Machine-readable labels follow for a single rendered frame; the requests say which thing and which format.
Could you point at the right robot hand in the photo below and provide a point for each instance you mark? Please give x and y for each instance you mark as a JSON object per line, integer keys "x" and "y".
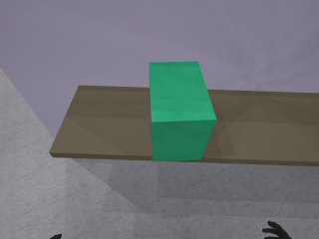
{"x": 277, "y": 230}

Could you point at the carton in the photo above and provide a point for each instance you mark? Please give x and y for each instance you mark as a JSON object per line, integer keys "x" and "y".
{"x": 182, "y": 115}

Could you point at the table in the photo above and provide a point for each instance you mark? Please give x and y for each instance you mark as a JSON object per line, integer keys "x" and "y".
{"x": 252, "y": 127}

